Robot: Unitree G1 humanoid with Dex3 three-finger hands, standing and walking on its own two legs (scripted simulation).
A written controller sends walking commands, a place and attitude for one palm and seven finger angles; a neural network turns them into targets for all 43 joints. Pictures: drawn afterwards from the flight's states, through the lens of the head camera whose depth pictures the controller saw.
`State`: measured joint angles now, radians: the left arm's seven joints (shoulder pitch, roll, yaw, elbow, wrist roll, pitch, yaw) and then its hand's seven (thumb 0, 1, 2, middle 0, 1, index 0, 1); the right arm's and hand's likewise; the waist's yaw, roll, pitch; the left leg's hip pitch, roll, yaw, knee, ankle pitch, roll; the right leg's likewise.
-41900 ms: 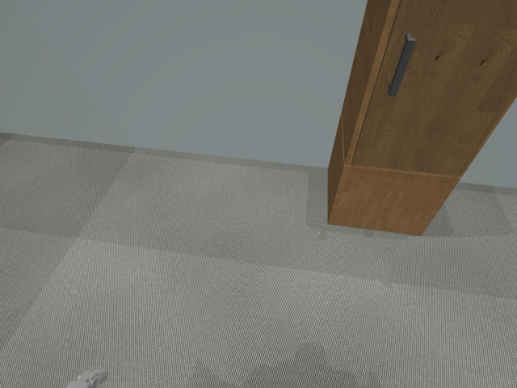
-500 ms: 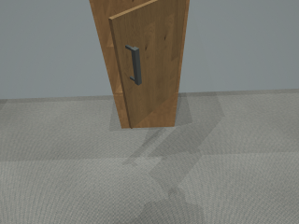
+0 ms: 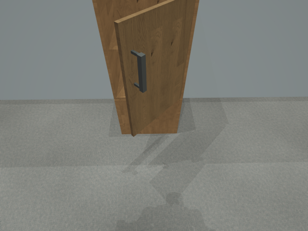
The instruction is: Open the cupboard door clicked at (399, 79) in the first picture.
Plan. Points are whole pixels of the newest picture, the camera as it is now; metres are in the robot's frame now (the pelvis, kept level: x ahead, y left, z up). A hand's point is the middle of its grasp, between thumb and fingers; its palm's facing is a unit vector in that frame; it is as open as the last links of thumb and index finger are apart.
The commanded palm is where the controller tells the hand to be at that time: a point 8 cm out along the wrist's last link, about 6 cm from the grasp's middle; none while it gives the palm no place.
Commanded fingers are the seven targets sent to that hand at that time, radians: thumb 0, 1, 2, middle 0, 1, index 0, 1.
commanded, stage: look to check the result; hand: left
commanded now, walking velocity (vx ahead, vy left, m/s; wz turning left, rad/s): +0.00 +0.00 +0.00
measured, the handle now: (138, 71) +0.63 +0.09 +0.05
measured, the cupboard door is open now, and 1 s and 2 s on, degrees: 46 46 46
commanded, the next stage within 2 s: walk to a spot facing it in 0.52 s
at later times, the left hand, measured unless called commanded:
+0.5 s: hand out of the picture +0.09 +0.23 -0.16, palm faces +0.00 -0.95 -0.32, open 7.4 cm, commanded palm none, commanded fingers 0.00 0.90 0.90 -0.20 -0.30 -0.20 -0.30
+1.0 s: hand out of the picture +0.10 +0.19 -0.18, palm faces -0.12 -0.96 -0.25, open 7.4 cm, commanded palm none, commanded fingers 0.00 0.90 0.90 -0.20 -0.30 -0.20 -0.30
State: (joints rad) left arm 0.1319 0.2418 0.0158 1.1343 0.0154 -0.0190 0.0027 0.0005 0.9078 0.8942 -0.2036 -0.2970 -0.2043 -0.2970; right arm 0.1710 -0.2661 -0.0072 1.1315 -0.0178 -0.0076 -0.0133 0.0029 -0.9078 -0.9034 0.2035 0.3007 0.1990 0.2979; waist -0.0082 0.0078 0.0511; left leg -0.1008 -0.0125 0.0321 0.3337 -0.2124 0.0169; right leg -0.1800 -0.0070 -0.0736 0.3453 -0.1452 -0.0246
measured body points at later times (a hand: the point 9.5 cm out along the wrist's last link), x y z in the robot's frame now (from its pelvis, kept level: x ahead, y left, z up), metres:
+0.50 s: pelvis +0.03 +0.00 +0.00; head +0.05 -0.01 +0.45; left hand +0.09 +0.28 -0.14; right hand +0.10 -0.28 -0.15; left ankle -0.02 +0.11 -0.75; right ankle +0.03 -0.10 -0.75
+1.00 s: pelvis +0.02 -0.01 -0.02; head +0.06 -0.03 +0.43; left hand +0.11 +0.24 -0.16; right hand +0.03 -0.27 -0.17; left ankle -0.02 +0.11 -0.75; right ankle +0.01 -0.10 -0.73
